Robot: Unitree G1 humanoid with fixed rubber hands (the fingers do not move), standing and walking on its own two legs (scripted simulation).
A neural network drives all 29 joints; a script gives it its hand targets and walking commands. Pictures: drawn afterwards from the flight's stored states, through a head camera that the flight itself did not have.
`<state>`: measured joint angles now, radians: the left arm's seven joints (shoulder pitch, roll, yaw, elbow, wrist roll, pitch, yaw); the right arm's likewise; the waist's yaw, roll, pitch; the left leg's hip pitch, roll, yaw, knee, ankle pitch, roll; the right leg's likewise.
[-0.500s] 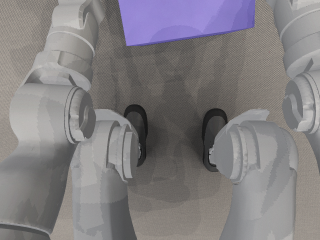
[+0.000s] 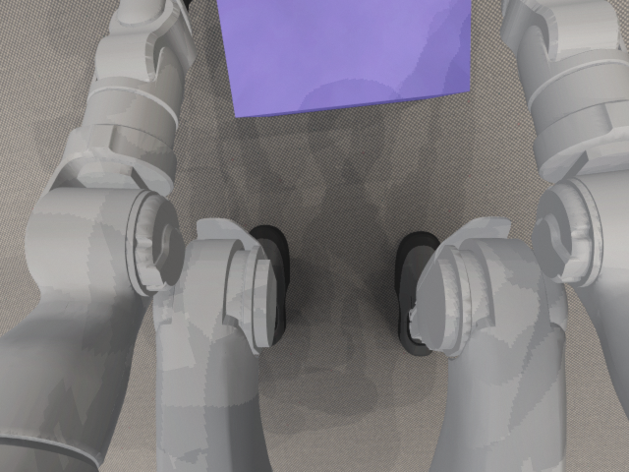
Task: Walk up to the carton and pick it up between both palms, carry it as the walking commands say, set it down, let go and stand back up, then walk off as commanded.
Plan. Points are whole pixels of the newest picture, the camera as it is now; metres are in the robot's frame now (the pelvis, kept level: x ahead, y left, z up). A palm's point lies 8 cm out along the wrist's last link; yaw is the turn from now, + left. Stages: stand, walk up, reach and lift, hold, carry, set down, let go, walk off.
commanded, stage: reach and lift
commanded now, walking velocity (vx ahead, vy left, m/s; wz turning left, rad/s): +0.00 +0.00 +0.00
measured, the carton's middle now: out of the picture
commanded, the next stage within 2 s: none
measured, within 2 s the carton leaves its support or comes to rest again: leaves its support in 0.08 s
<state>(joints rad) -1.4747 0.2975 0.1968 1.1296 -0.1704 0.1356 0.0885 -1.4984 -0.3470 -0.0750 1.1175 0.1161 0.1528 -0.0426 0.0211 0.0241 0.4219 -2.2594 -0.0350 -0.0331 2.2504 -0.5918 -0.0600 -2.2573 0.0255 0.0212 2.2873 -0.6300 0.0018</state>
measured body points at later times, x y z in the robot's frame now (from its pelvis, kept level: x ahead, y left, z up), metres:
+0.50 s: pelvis -0.01 +0.00 +0.02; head +0.35 -0.01 +0.29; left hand +0.55 +0.16 -0.12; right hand +0.57 -0.16 -0.12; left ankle +0.11 +0.13 -0.32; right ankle +0.10 -0.12 -0.32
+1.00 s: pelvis +0.00 +0.00 +0.06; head +0.33 -0.01 +0.37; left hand +0.54 +0.16 -0.05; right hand +0.55 -0.15 -0.06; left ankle +0.11 +0.14 -0.32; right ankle +0.10 -0.12 -0.32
